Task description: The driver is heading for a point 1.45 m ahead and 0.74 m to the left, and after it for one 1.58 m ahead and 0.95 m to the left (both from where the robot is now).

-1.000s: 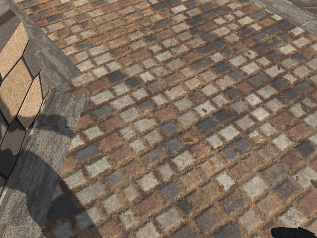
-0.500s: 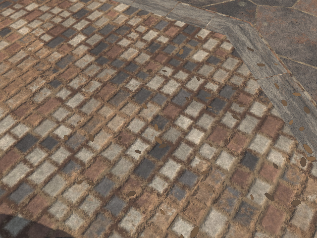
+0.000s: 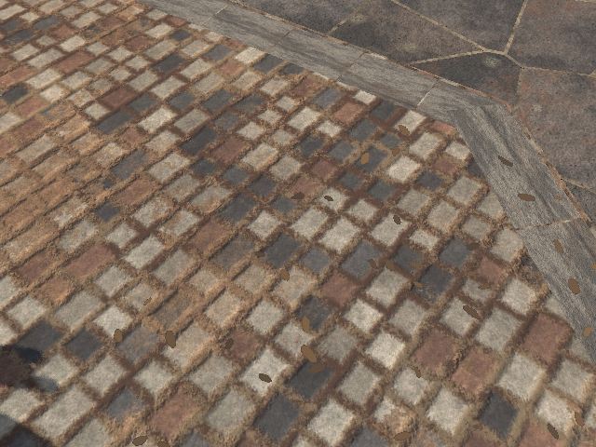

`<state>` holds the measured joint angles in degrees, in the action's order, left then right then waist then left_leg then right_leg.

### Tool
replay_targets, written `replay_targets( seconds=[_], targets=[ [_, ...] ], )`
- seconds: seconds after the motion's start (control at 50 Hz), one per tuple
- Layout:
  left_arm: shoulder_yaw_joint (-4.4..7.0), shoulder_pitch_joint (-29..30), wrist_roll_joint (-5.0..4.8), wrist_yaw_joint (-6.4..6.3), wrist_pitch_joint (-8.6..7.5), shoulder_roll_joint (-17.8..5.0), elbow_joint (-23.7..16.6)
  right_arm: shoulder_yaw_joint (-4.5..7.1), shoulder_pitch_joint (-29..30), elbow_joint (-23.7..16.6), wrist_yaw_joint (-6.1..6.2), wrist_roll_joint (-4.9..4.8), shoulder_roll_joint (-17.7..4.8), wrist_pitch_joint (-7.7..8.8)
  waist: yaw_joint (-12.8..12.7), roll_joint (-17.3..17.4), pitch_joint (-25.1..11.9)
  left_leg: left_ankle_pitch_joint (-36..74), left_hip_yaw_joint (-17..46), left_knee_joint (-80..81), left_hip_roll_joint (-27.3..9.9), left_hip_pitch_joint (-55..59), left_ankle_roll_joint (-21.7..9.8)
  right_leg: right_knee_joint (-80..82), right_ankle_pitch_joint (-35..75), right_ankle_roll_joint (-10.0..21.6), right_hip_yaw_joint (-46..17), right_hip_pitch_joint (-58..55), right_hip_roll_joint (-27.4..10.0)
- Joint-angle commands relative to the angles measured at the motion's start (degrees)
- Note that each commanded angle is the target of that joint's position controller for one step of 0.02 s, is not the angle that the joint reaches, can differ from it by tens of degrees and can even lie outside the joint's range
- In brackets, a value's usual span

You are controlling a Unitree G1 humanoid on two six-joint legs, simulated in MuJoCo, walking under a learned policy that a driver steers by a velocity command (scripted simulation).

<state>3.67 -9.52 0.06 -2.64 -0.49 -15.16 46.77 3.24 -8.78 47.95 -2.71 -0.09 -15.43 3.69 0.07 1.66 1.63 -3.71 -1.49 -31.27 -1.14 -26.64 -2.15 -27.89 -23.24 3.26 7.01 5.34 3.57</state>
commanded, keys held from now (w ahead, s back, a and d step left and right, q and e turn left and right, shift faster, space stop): q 0.90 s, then no key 0.10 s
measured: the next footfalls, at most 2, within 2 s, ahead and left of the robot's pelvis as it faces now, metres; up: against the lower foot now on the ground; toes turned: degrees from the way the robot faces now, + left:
right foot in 0.40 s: +0.15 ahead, -0.14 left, +0.00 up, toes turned +20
left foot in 0.82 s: +0.03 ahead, +0.10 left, +0.00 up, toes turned +32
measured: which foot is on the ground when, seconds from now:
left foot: down 0.00-0.40, up 0.42-0.80, down 0.82-1.00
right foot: down 0.00-0.00, up 0.02-0.38, down 0.40-0.82, up 0.84-1.00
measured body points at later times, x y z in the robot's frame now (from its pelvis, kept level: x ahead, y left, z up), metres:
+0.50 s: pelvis +0.06 -0.04 +0.01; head +0.10 -0.05 +0.46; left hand +0.09 +0.27 -0.09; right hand +0.30 -0.27 -0.09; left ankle +0.06 +0.09 -0.67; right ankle +0.11 -0.15 -0.73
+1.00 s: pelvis +0.05 +0.00 +0.01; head +0.07 +0.04 +0.46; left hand +0.00 +0.32 -0.10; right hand +0.34 -0.14 -0.06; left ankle +0.00 +0.08 -0.73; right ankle +0.11 -0.14 -0.64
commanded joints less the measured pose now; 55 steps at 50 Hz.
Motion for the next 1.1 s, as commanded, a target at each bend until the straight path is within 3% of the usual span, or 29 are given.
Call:
replay_targets(
  seconds=[0.02, 0.04, 0.06, 0.08, 0.1, 0.14, 0.18, 0.24, 0.32, 0.38, 0.4, 0.42, 0.44, 0.46, 0.48, 0.52, 0.58, 0.66, 0.76, 0.8, 0.82, 0.84, 0.86, 0.88, 0.9, 0.92, 0.94, 1.0, 1.1],
  targets=[
    [1.18, -2.52, 1.95, -0.31, -0.4, -5.45, -5.69, 4.86, -10.14, -3.04, 1.25, 1.06, -17.14, 0.37, 1.64, 12.6, -14.33, 47.36, 25.12, 3.54, -15.4, 28.99, -15.08, -38.04, 5.35, -4.87, -0.53, 19.45, 0.41],
    [0.47, -2.77, 1.34, 0.72, -0.94, -4.36, -5.74, 3.79, -10.83, -3.55, 1.65, 1.71, -14.11, -0.05, 2.61, 13.05, -23.06, 42.65, 37.15, 6.82, -20.6, 36.51, -22.39, -49.43, -16.49, -5.55, -10.98, 27.8, 4.41],
    [0.86, -1.61, -0.46, 1.4, -0.99, -6.54, -5.56, 3.48, -6.97, -5.38, 1.74, 0.93, -12.29, -0.38, 2.76, 7.13, -20.72, 31.26, 32.75, 7.99, -18.56, 33.3, -20.3, -51.85, -13.93, -4.89, -14.91, 30.51, 0.51],
    [1.01, 0.76, -0.83, 1.26, -0.57, -6.92, -5.81, 3.11, -3.33, -6.58, 2.11, -0.16, -10.34, -0.91, 2.02, 2.31, -15.34, 21.47, 27.69, 9.09, -15.68, 27.81, -17.1, -49.54, -10.13, -4.85, -13.95, 31.9, -1.55],
    [1.35, 2.15, -0.17, 0.69, 0.07, -7.12, -5.59, 2.6, -1.17, -7.1, 2.44, -0.91, -8.88, -1.63, 1.16, -1.46, -10.44, 14.05, 24.47, 11.11, -13.56, 20.66, -14.56, -44.33, -7.54, -5.14, -13.03, 31.33, -3.25],
    [1.5, 2.29, 0.25, 0.03, 1.16, -6.55, -6.13, 2.68, 0.74, -7.83, 3.18, -0.37, -9.1, -2.9, -0.7, 2.35, -7.19, 4.38, 21.56, 13.72, -9.05, 11.94, -11.85, -33.95, -3.74, -5.73, -11.42, 25.43, -3.35],
    [1.09, 0.91, 0.02, -0.23, 1.03, -4.92, -5.59, 3.39, 0.03, -8.39, 3.85, 0.23, -10.52, -3.63, -0.55, 5.5, -7.96, 4.79, 20.5, 13.97, -7.52, 11.05, -11.54, -26.5, -2.16, -6.81, -10.46, 22.36, -2.06],
    [0.96, 0.81, -0.11, -0.31, 0.64, -5.01, -5.23, 4.08, 0.19, -9.26, 4.6, -0.35, -11.69, -4.15, 0.19, 6.08, -10.3, 1.04, 21.43, 13.46, -7.1, 10.77, -10.7, -19.09, 2.67, -7.66, -11.18, 18.76, -1.69],
    [1.33, 1.12, -0.41, 0.37, -0.13, -5.9, -5.54, 4.06, 1.03, -10.32, 4.74, -0.39, -11.25, -5.18, 0.85, 8.05, -9.35, -7.05, 25.9, 13.2, -6.66, 10.64, -9.22, -11.43, 4.23, -7.03, -11.64, 16.46, -1.22],
    [1.89, -3.12, -0.5, 1.26, -1.26, -6.34, -4.31, 3.78, 2.21, -11.24, 5.05, -1.02, -10.5, -6.12, -1.63, 8.05, -8.39, -8.39, 26.46, 9.6, -3.98, 8.3, -6.24, 3.06, 11.12, -4.67, -10.23, 8.44, -1.5],
    [2.77, -5.03, 0.26, 1.14, -1.34, -9.45, -4.14, 3.21, 0.82, -11.49, 5.17, -0.95, -8.58, -6.29, -1.47, 3.87, -8.74, -13.95, 23.61, 4.02, -0.96, 3.66, -3.43, 7.64, 11.2, -2.14, -15.7, 3.07, -8.64],
    [3.98, -3.75, 1.83, 0.75, -0.75, -15.12, -4.68, 2.55, 0.34, -13.25, 4.96, -0.92, -5.61, -5.95, 1.15, -12.78, -6.45, -25.6, 12.28, -8.66, 8.27, -7.76, -0.05, 11.71, 15.63, 5.18, -30.42, 0.64, -21.08],
    [3.56, -1.47, 3.72, 0.88, -0.91, -13.45, -6.14, 3.61, 0.11, -13.54, 4.54, -0.16, -9.24, -4.98, 0.79, -17.91, -6.05, -31.47, 9.81, -23.14, 7.38, -10.17, 2.32, 13.52, 21.38, 11.84, -38.52, 4.8, -27.77],
    [2.6, 1.82, 3.3, 0.51, -1.16, -10.21, -7.83, 4.78, -1.76, -12.02, 4.22, -0.44, -12.29, -4.9, 1.93, -12.58, -5.76, -28.07, 11.22, -30.85, 5.59, -9.3, 3.07, 12.23, 23.45, 11.47, -33.51, 5.81, -25.84],
    [2.2, 4.25, 2.11, 0.27, -1.18, -8.38, -8.3, 5.1, -3.44, -10.42, 4.26, -0.7, -12.18, -5.43, 2.92, -9.39, -4.81, -24.68, 10.15, -34.06, 5.21, -9.35, 3.97, 10.63, 24.18, 8.51, -26.83, 5.93, -21.86],
    [1.67, 4.36, 0.56, -0.14, -0.95, -7.37, -8.45, 4.5, -4.1, -9.69, 4.47, -0.59, -9.42, -6.52, 1.95, -8.48, -3.58, -20.22, 8.79, -39.23, 4.42, -11.45, 6.02, 9.14, 27.14, 6.66, -20.1, 4.06, -18.57],
    [1.95, 0.13, 0.91, -0.76, -0.1, -8.32, -7.71, 3.37, 0.9, -12.82, 3.98, -1.47, -6.87, -6.58, -1.16, -10.51, -3.26, -17.22, 5.02, -32.89, 2.66, -12.97, 7.87, 9.28, 30.41, 7.93, -15.08, -0.47, -17.59],
    [3.18, -1.55, 0.62, -0.67, 0.59, -11.26, -7.71, 2.45, 3.48, -15.6, 2.91, -1.18, -5.61, -6.48, -3.06, -12.19, -5.58, -19.01, 2.39, -21.3, -0.13, -6.9, 8.04, 8.51, 32.96, 9.07, -12.58, -3.27, -20.27],
    [4.05, -0.14, -0.79, 0.72, 0.55, -12.91, -7.88, 3.13, 1.7, -16.44, 1.74, -1.27, -6.97, -7.28, -2.14, -13.23, -5.53, -16.84, -1.96, -7.48, 0.58, 3.46, 4.74, 6.05, 33.63, 7.85, -9.43, -0.49, -21.88],
    [3.93, 0.67, -1.92, 0.92, 0.44, -12.1, -7.44, 3.67, -2.36, -15.18, 1.49, -1.21, -6.88, -7.41, 0.5, -11.56, -6.0, -7.64, -3.5, 4.93, 2.3, 11.73, 1.53, 0.56, 30.45, 4.23, -6.35, 2.38, -20.56],
    [3.41, -2.72, -1.47, 1.24, 0.18, -9.97, -6.04, 4.53, -4.91, -14.52, 2.05, -1.13, -8.98, -7.34, 0.85, -6.37, -7.16, 1.0, 0.21, 9.75, 1.53, 20.35, -0.64, -6.09, 23.76, 0.1, -2.61, 8.14, -18.13],
    [2.11, -2.84, 1.62, 1.67, 0.03, -6.17, -7.81, 6.22, -7.22, -15.31, 3.08, -0.91, -16.15, -7.03, -0.09, 10.93, -8.51, 24.55, 19.8, 9.14, -13.04, 31.95, -6.33, -23.89, -2.3, -5.82, 2.52, 24.57, -11.48],
    [1.91, 2.04, 1.89, 1.28, -0.24, -6.21, -10.79, 5.88, -6.16, -16.74, 2.75, 1.02, -17.64, -5.83, 1.87, 15.47, -9.87, 32.83, 31.39, 8.87, -22.34, 29.08, -18.66, -36.35, -17.51, -8.22, -4.36, 34.47, -4.68],
    [2.65, 5.07, 0.71, 0.97, -0.21, -8.97, -11.09, 5.25, -6.53, -16.36, 2.29, 1.53, -14.93, -4.63, 4.12, 8.94, -10.67, 26.79, 28.25, 10.37, -19.93, 27.28, -19.25, -41.77, -15.37, -7.85, -9.42, 34.56, -5.72],
    [2.91, 5.39, -0.07, 0.75, -0.03, -9.4, -10.94, 4.67, -3.94, -15.79, 2.52, 1.04, -13.4, -3.94, 2.22, 7.36, -7.97, 22.16, 23.48, 10.34, -16.2, 25.23, -15.76, -41.98, -10.37, -7.1, -10.44, 34.92, -6.49],
    [3.11, 3.82, 0.19, 0.29, 0.25, -9.38, -9.56, 4.13, -0.93, -15.92, 2.95, 0.08, -11.55, -3.9, 0.71, 4.73, -7.19, 18.42, 20.16, 10.11, -13.45, 23.92, -12.66, -39.98, -6.17, -7.06, -10.7, 34.7, -7.14],
    [3.33, 2.67, 0.52, 0.02, 0.58, -9.97, -9.07, 3.46, 1.2, -16.15, 3.34, -0.67, -10.11, -4.12, -0.24, 5.37, -6.74, 18.29, 18.3, 10.22, -12.22, 21.91, -11.41, -38.46, -3.18, -7.44, -10.58, 32.94, -7.2],
    [2.76, 0.23, 0.14, 0.55, 0.71, -8.06, -8.17, 2.7, 1.53, -15.73, 4.05, 0.2, -9.16, -4.34, -1.13, 5.86, -8.45, 19.04, 15.46, 10.55, -10.25, 19.32, -11.35, -34.84, 1.79, -8.24, -9.22, 27.06, -5.83],
    [1.4, 2.41, 0.02, 1.2, 0.84, -6.08, -8.94, 2.52, 1.36, -14.49, 4.11, 0.53, -9.73, -4.61, 0.82, 6.96, -6.92, 8.84, 16.55, 10.77, -10.04, 16.4, -11.42, -19.27, 2.2, -7.76, -8.83, 19.55, -6.11]
  ],
)
Keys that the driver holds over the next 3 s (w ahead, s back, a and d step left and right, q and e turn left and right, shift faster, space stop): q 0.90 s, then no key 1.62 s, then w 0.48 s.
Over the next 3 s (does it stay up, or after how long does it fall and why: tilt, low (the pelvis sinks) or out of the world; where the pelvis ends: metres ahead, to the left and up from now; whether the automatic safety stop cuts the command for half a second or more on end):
stays up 0.13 0.08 0.02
